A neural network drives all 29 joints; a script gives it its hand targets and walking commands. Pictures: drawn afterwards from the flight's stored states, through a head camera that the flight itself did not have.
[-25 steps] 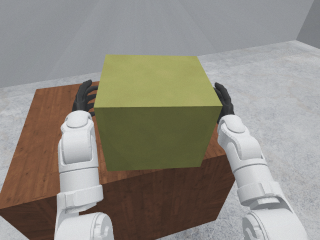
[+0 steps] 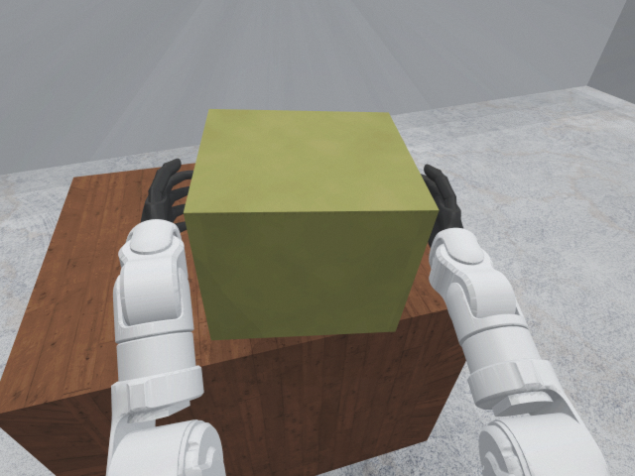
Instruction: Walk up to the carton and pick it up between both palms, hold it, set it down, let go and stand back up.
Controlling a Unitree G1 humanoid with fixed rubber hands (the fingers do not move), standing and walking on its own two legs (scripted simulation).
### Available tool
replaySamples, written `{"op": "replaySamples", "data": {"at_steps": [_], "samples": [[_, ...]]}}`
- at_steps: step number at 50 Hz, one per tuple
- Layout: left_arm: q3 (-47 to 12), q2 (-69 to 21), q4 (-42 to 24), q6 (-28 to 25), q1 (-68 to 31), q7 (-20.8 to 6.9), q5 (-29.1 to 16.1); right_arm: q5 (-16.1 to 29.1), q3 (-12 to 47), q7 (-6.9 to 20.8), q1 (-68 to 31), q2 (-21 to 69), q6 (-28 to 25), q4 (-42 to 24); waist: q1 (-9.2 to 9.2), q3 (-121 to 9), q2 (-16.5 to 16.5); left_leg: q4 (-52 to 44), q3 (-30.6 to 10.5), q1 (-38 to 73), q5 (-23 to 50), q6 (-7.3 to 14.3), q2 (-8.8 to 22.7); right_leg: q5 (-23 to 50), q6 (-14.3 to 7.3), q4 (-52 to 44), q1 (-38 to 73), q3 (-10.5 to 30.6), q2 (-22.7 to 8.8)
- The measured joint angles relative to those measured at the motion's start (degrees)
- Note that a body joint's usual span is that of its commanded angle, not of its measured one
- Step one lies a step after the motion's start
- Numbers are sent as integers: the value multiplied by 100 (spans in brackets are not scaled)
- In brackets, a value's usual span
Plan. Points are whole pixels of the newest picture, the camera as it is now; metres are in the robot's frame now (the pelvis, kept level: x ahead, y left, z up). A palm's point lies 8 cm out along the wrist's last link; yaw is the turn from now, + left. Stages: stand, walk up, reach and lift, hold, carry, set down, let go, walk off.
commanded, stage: hold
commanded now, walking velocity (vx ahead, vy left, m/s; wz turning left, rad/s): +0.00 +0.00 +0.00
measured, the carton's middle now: (303, 221) +0.41 +0.01 +0.15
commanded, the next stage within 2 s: none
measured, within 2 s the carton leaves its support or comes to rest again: neither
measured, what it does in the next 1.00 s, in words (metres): stands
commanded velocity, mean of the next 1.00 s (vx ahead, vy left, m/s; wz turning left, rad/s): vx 0.00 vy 0.00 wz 0.00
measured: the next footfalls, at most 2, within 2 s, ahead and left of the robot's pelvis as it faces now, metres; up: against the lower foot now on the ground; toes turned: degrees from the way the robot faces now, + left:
none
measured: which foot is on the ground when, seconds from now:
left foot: down 0.00-1.00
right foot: down 0.00-1.00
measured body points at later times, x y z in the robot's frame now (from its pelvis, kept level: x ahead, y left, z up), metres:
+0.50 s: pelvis +0.00 +0.00 +0.00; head -0.04 +0.02 +0.45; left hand +0.37 +0.18 +0.20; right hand +0.37 -0.16 +0.18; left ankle +0.05 +0.10 -0.75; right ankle +0.02 -0.10 -0.75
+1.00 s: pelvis +0.01 +0.00 +0.00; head -0.04 +0.03 +0.45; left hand +0.37 +0.18 +0.20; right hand +0.38 -0.15 +0.19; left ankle +0.05 +0.10 -0.75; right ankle +0.02 -0.10 -0.75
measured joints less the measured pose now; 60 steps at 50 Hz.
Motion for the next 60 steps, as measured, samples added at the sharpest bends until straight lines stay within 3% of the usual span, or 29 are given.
{"op": "replaySamples", "data": {"at_steps": [22, 42, 50, 60], "samples": [[-71, -21, -23, -6, -15, 71, -22, -45, -68, 89, -5, -29, -54, 14, 16, -30, 35, -6, 52, -92, 22, 9, 8, 35, 4, 9, -117, 51, 4], [-53, 8, -96, -34, 97, 13, -75, 38, 91, -39, 125, -37, 5, -190, -14, -50, 56, 24, -13, -25, -31, -7, 9, -12, -5, -25, 1, -10, 12], [-32, 117, 131, -124, -32, 7, -137, -58, -2, -57, -59, 10, 75, -93, 58, -164, -97, 8, 2, -77, -33, -28, 26, -26, -32, -9, -73, 7, 28], [-114, 108, -176, 13, 175, -13, -82, 113, 71, -65, 22, -2, 148, -235, -54, -117, -146, 65, -67, -8, -105, -45, 13, -64, -18, -61, 71, -57, 21]]}}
